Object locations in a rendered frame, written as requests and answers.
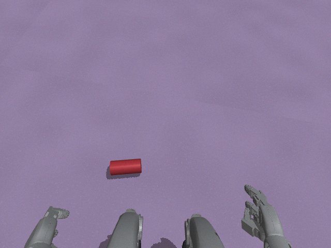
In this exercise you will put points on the right robot hand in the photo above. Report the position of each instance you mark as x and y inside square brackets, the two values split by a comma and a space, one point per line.
[265, 221]

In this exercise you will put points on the left robot hand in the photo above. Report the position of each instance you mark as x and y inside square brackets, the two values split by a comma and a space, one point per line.
[46, 230]

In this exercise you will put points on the can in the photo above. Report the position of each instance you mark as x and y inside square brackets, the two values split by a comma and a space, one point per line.
[121, 167]

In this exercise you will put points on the right robot arm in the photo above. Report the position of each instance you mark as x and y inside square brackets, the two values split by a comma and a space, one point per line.
[276, 241]

